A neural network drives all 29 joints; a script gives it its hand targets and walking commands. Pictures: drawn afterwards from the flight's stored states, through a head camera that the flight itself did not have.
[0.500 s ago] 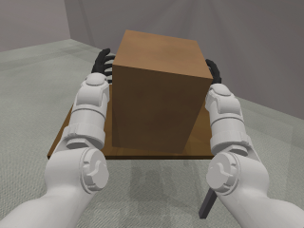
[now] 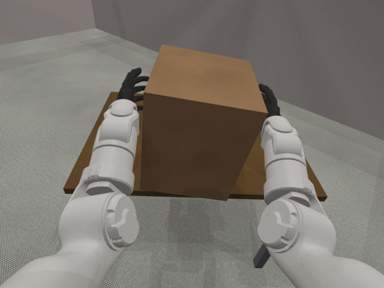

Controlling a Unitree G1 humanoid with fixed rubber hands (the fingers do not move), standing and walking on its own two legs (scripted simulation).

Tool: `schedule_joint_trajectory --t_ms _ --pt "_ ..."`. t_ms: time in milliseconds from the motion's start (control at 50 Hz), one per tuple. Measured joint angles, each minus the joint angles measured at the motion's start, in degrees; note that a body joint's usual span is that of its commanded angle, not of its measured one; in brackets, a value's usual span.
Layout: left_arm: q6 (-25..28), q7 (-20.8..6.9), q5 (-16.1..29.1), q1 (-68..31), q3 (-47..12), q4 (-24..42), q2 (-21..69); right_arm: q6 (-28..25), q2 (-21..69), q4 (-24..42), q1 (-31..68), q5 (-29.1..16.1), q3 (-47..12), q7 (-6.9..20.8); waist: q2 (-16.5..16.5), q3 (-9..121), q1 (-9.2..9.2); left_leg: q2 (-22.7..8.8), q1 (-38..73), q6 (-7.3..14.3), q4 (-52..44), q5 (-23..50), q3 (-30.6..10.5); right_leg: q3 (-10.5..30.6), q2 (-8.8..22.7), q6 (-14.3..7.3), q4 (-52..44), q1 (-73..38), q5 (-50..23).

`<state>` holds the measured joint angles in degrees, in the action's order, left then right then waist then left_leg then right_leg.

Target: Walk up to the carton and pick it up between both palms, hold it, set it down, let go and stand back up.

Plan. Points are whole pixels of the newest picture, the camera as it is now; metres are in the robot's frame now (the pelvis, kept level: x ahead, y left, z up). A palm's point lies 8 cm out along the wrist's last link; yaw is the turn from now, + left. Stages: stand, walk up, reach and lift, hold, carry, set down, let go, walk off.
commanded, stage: set down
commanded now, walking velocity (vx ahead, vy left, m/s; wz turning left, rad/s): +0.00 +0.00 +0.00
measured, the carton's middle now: (195, 124) +0.44 -0.02 +0.17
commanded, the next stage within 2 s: none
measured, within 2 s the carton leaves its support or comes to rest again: neither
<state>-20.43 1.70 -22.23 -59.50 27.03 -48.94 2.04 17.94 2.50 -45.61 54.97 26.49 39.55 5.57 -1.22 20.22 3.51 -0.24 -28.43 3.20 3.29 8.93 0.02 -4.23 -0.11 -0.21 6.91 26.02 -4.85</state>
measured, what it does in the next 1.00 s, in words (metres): shifts its weight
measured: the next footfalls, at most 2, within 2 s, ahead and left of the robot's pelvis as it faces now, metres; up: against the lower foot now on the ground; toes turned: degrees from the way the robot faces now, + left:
none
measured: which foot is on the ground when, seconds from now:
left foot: down 0.00-1.00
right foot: down 0.00-1.00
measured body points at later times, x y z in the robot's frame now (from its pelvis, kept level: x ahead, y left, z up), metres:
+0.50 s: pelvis +0.07 +0.01 +0.01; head +0.09 +0.04 +0.45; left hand +0.52 +0.13 +0.17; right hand +0.50 -0.17 +0.16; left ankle +0.12 +0.10 -0.74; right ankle +0.07 -0.12 -0.74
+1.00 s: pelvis +0.09 +0.00 +0.00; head +0.15 +0.00 +0.45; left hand +0.55 +0.11 +0.10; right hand +0.52 -0.18 +0.08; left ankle +0.12 +0.11 -0.74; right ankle +0.07 -0.12 -0.74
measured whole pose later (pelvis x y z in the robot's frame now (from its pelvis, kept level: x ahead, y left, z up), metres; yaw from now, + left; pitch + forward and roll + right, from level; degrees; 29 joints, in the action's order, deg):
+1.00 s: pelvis +0.09 +0.00 +0.00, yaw -1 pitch +25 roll -1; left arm -1.5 7.6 -8.6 -47.8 15.0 -51.3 1.6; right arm -5.3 -1.1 -51.2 41.8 9.3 20.4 -6.8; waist 1.5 20.7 0.2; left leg 0.4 -35.2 1.0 7.9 2.1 -0.8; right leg -2.0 0.4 0.6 8.7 31.9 2.0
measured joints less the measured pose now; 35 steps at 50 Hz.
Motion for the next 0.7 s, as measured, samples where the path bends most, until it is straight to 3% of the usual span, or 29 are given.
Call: schedule_joint_trajectory --t_ms 360,560,700 --pt "1.43 0.97 2.11 4.83 -2.94 5.57 0.53 -4.49 -1.23 -2.18 -1.89 -4.95 -5.41 -1.97 0.02 -0.57 0.81 0.81 4.65 -0.79 -7.70 2.29 0.96 0.71 0.57 0.89 -8.69 -5.19 -0.88" --pt "5.32 2.40 2.03 11.10 -2.69 10.71 4.21 -9.54 -0.46 -1.24 -6.28 -7.05 -7.96 -4.40 1.06 -2.38 1.82 1.47 6.39 -1.14 -8.40 -0.02 0.15 0.40 0.98 1.03 -12.07 -8.40 0.23" --pt "8.51 2.78 7.12 12.93 -6.57 12.22 3.10 -14.02 -0.69 3.00 -11.09 -11.38 -14.06 -7.64 1.79 -4.89 0.46 0.78 4.80 -1.69 -7.75 -1.12 0.84 1.31 0.38 0.72 -11.62 -6.49 0.86"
